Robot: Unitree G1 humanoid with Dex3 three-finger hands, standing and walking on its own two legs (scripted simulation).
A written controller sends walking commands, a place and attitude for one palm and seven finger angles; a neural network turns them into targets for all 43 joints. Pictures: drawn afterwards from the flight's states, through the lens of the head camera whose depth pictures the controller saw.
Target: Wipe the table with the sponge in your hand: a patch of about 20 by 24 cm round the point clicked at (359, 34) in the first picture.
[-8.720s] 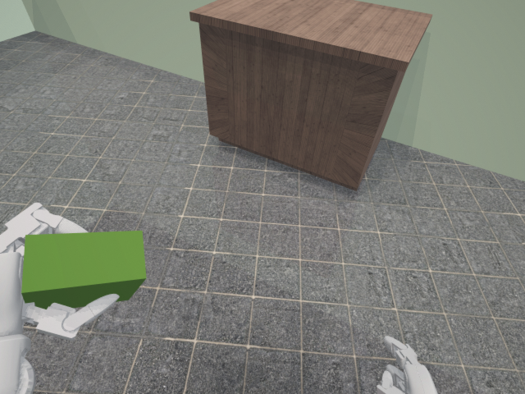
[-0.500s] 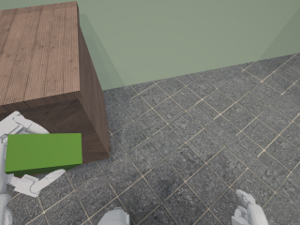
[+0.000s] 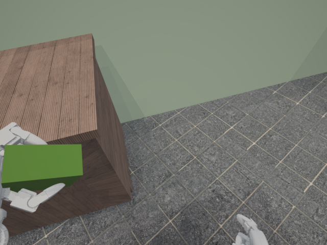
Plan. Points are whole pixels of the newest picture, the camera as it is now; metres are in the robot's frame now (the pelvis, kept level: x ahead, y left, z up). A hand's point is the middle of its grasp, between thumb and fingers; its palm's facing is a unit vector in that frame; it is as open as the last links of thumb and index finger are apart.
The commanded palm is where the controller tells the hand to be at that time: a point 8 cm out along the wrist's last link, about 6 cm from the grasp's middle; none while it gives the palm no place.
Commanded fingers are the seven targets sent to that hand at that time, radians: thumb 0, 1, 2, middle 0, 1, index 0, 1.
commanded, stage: come to a stop and stand still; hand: left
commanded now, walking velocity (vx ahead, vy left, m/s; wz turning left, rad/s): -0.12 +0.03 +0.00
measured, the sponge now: (53, 168) +0.22 +0.22 +0.16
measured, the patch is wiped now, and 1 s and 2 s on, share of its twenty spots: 0.00 0.00 0.00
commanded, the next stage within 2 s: look again from close up in 1.10 s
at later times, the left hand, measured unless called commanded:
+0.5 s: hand (3, 165) +0.21 +0.30 +0.18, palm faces +0.41 -0.80 -0.43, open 10.0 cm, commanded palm +0.16 +0.33 +0.19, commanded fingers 0.00 0.10 1.30 -1.20 -1.60 -1.20 -1.60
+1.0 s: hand out of the picture +0.17 +0.29 +0.17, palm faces +0.36 -0.85 -0.40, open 10.0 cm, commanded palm +0.11 +0.33 +0.19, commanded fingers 0.00 0.10 1.30 -1.20 -1.60 -1.20 -1.60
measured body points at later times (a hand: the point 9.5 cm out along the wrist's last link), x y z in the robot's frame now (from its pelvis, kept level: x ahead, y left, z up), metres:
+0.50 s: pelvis -0.01 +0.05 +0.01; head +0.02 +0.06 +0.46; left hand +0.19 +0.34 +0.20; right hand +0.16 -0.17 -0.08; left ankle +0.04 +0.17 -0.73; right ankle -0.02 -0.05 -0.71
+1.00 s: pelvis -0.05 +0.06 +0.01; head -0.04 +0.06 +0.46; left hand +0.14 +0.33 +0.19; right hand +0.09 -0.19 -0.08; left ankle +0.01 +0.17 -0.73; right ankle -0.03 -0.04 -0.73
